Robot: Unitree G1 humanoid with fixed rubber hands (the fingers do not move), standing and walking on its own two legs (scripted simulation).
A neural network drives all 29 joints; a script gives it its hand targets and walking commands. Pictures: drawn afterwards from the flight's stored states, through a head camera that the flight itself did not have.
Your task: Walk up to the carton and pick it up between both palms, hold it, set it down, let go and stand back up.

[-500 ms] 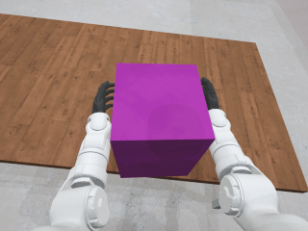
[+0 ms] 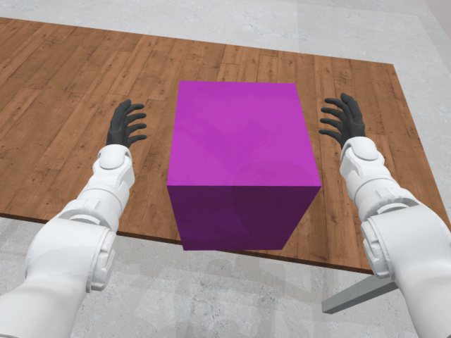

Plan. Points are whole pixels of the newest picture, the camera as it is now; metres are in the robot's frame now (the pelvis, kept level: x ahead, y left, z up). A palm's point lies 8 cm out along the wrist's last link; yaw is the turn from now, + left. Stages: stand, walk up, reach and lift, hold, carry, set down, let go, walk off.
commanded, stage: set down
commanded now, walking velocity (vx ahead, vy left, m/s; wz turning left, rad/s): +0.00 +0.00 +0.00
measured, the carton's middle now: (235, 172) +0.40 +0.02 +0.04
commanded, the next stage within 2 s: none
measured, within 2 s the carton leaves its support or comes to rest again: neither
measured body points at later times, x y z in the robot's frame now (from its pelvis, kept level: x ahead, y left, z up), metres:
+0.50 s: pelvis +0.00 -0.01 +0.01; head +0.03 +0.00 +0.46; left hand +0.45 +0.23 +0.17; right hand +0.49 -0.18 +0.18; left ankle +0.02 +0.13 -0.73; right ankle +0.01 -0.11 -0.73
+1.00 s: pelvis +0.01 +0.00 +0.02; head +0.01 +0.01 +0.47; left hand +0.42 +0.24 +0.20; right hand +0.46 -0.19 +0.21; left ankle +0.02 +0.13 -0.73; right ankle +0.01 -0.11 -0.73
